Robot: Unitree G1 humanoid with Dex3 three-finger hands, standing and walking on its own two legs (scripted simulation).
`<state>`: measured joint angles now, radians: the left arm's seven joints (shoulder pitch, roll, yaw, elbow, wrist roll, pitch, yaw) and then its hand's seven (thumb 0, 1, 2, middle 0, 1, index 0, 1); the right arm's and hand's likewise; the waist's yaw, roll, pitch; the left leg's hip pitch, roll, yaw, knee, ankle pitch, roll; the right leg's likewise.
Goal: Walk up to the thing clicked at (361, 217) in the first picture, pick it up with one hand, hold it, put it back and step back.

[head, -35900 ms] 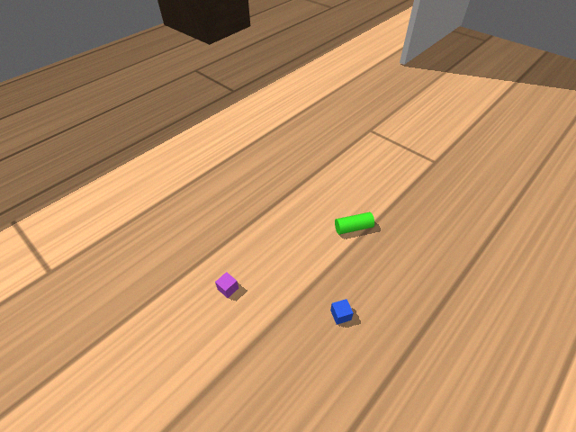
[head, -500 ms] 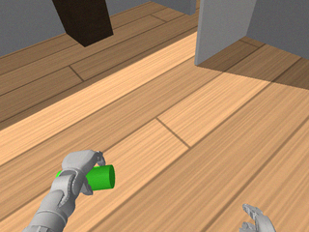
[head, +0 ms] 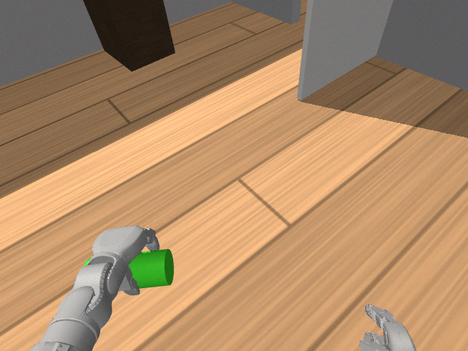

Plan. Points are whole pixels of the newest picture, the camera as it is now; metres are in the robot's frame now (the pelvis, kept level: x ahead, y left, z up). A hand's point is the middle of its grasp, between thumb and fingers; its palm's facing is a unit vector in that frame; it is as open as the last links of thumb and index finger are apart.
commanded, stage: hold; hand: left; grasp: from above
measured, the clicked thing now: (130, 271) +0.29 +0.24 -0.07
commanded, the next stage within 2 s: crouch in 0.26 s
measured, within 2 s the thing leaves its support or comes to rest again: neither
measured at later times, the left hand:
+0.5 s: hand (126, 265) +0.29 +0.23 -0.04, palm faces -0.45 -0.06 -0.89, open 9.7 cm
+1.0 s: hand (145, 283) +0.33 +0.27 -0.24, palm faces -0.41 +0.02 -0.91, open 9.7 cm
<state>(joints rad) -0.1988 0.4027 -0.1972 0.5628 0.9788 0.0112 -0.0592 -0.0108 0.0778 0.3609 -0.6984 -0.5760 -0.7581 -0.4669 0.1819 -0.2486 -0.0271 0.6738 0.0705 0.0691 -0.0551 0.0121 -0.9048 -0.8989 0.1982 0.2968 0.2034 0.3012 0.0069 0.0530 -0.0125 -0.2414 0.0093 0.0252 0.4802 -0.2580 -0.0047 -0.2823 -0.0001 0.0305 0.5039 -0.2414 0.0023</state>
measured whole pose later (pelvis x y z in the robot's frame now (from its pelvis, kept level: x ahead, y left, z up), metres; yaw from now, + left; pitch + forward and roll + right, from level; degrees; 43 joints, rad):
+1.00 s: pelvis -0.05 +0.01 -0.14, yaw +1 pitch +25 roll -2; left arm -0.61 0.48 -0.06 1.16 1.17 -0.12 0.32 0.00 0.11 0.34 -0.65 -0.65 -0.70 -0.55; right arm 0.26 -0.28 -0.08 0.71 -0.02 0.03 -0.01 0.01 -0.90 -0.90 0.20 0.30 0.20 0.30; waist -0.11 0.02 -0.18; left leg -1.26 0.01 -0.02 1.36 -0.54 0.01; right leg -1.26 0.00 -0.01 1.32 -0.49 0.02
